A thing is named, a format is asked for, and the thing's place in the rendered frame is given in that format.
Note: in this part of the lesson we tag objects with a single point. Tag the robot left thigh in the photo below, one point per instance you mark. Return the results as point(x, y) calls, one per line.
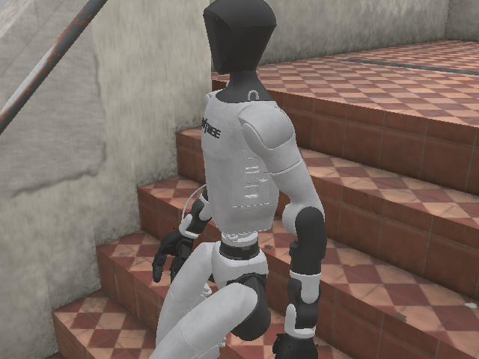
point(241, 309)

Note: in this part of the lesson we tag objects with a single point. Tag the right robot upper arm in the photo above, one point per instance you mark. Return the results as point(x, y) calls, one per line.
point(209, 95)

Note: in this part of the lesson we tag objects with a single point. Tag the left robot upper arm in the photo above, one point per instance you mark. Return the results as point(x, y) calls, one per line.
point(269, 133)

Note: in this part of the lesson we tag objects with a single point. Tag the left robot hand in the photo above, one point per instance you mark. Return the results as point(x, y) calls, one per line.
point(288, 347)

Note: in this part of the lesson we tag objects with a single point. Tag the robot left forearm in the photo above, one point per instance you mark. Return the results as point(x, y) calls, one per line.
point(304, 288)

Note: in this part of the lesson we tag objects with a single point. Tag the robot right forearm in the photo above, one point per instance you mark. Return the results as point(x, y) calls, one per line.
point(196, 220)

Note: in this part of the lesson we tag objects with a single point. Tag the robot torso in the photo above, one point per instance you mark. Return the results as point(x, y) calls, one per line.
point(242, 195)

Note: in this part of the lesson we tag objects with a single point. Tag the right robot hand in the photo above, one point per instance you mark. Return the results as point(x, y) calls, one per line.
point(176, 245)

